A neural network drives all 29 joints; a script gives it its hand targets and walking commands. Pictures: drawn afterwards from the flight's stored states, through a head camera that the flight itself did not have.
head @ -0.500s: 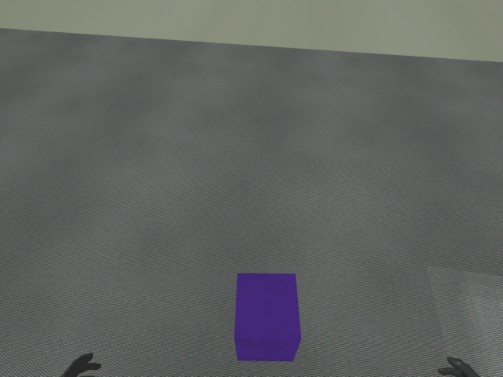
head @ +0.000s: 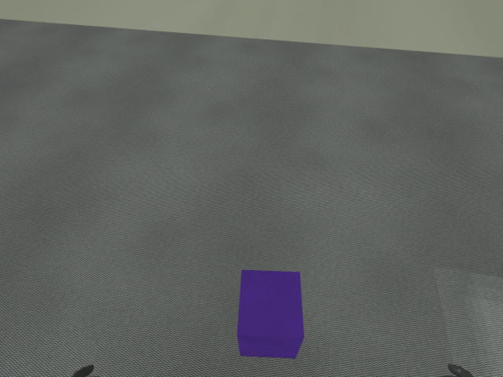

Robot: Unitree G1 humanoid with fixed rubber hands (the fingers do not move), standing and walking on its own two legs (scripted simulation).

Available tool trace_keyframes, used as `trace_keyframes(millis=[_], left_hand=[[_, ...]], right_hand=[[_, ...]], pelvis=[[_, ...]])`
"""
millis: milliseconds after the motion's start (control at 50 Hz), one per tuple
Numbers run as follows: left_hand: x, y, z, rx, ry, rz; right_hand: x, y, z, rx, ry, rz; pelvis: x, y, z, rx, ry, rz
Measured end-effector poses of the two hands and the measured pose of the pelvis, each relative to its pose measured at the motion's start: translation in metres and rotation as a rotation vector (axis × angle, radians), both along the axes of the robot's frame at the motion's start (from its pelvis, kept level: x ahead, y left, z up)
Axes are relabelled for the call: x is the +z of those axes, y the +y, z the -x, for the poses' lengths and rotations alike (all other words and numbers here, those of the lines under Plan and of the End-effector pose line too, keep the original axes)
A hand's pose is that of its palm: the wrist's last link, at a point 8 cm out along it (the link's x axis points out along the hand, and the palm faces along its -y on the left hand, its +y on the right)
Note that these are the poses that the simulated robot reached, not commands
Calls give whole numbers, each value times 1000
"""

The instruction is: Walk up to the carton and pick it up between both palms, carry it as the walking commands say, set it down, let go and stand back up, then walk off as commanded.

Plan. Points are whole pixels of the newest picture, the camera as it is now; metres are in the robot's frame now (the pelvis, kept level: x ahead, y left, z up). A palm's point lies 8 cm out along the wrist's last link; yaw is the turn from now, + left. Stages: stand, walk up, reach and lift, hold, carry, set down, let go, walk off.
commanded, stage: walk up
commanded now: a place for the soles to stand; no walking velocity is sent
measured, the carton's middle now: (269, 315) +0.44 -0.02 -0.64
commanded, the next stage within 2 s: reach and lift in 0.04 s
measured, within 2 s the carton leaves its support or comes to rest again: neither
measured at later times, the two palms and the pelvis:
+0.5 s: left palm (122, 333) +0.23 +0.27 -0.12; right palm (438, 351) +0.21 -0.29 -0.12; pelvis -0.01 -0.01 -0.04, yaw -7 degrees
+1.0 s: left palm (168, 285) +0.34 +0.22 -0.17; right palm (387, 293) +0.33 -0.25 -0.17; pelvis -0.07 +0.01 -0.09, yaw -7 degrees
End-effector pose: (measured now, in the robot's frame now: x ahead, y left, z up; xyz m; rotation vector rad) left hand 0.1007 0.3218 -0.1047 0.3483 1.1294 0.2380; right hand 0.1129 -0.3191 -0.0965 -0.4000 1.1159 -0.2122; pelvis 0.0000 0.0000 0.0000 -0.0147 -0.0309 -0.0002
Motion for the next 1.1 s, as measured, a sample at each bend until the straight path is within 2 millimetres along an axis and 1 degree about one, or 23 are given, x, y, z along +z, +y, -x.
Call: trace_keyframes(millis=[40,60,120,180,260,320,400,520,620,740,920,1000,1100], left_hand=[[1,0,-2,1,-4,-1],[2,-1,-6,5,-23,2],[12,-12,-37,-34,-124,18],[14,-22,-57,-64,-137,23],[9,-34,-74,-60,-126,43],[3,-41,-85,-55,-131,56],[-6,-46,-102,-58,-147,58],[-18,-53,-130,-58,-199,74],[-29,-60,-147,-47,-229,109],[-44,-74,-171,-48,-266,161],[-61,-96,-220,-55,-330,199],[-68,-103,-241,-55,-357,207],[-79,-113,-268,-56,-391,223]], right_hand=[[0,-1,-1,1,1,0],[1,-1,-5,-3,-19,-5],[10,6,-23,13,-101,-33],[14,9,-30,11,-117,-43],[7,8,-29,-18,-90,-55],[1,8,-37,-21,-96,-61],[-9,13,-63,-16,-140,-73],[-29,29,-102,0,-196,-109],[-41,41,-123,-1,-223,-131],[-51,51,-145,-7,-246,-150],[-65,61,-195,-26,-306,-188],[-72,67,-217,-29,-337,-205],[-83,75,-242,-33,-373,-225]], pelvis=[[0,-1,0,2,0,0],[-1,-1,0,-10,7,-3],[-6,-3,6,-54,-3,-6],[-8,-4,10,-80,-3,-10],[-12,-5,10,-105,32,-19],[-17,-4,8,-122,68,-26],[-28,-5,7,-130,122,-33],[-43,-6,13,-130,216,-39],[-53,-6,24,-125,289,-41],[-64,-3,42,-119,353,-39],[-82,4,65,-118,443,-37],[-87,6,69,-120,495,-36],[-93,8,71,-120,565,-37]])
